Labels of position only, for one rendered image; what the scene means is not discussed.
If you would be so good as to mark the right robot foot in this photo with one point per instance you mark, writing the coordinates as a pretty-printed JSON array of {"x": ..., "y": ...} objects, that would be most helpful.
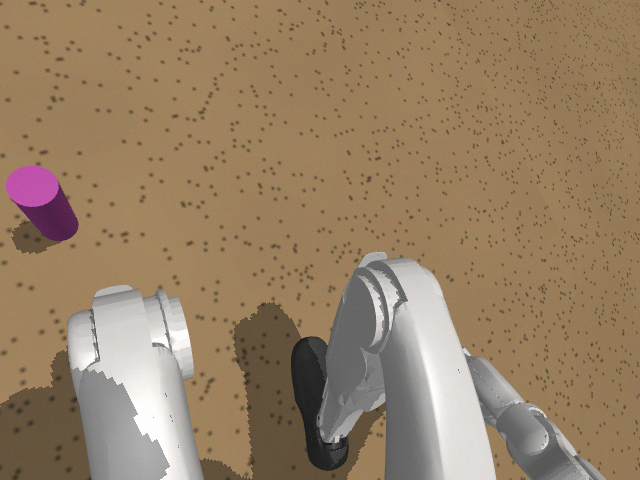
[{"x": 309, "y": 374}]

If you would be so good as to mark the right robot hand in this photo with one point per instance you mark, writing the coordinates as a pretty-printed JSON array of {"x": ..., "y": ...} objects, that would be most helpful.
[{"x": 492, "y": 389}]

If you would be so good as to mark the can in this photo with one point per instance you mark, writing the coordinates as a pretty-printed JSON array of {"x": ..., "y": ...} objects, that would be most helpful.
[{"x": 37, "y": 192}]

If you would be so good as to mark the right robot arm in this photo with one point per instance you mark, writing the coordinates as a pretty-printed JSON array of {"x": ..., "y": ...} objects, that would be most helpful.
[{"x": 539, "y": 448}]

